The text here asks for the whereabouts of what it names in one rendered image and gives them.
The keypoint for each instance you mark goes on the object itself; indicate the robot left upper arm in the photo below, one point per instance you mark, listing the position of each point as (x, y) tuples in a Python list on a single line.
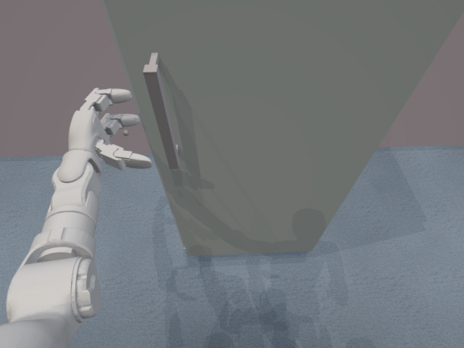
[(49, 301)]

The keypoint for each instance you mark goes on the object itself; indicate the robot left hand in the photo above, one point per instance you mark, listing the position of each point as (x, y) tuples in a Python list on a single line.
[(86, 129)]

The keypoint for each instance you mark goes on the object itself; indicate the fridge door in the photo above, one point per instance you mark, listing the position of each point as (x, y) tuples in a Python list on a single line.
[(276, 106)]

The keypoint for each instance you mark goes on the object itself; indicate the handle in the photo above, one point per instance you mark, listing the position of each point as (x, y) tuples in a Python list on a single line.
[(156, 92)]

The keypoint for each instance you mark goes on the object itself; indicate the left robot forearm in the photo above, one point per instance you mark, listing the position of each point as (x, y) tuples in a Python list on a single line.
[(70, 224)]

